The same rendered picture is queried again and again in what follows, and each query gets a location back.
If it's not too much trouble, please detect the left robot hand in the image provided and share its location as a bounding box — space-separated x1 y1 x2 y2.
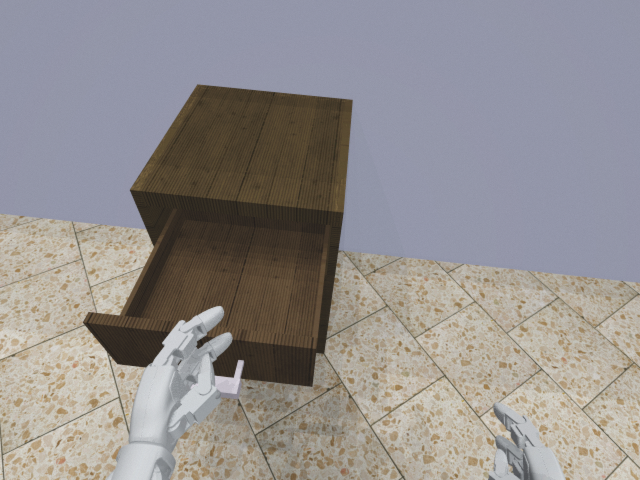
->
128 306 233 453

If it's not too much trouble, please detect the drawer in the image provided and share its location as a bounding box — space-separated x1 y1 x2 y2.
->
83 208 330 387

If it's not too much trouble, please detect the handle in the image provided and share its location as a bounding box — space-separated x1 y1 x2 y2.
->
190 360 244 399

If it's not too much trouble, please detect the cabinet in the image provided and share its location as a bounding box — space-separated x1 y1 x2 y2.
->
130 84 353 354

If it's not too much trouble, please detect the robot left forearm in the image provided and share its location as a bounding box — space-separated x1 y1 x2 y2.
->
106 441 176 480

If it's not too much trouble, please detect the right robot hand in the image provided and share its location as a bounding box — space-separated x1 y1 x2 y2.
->
489 402 566 480

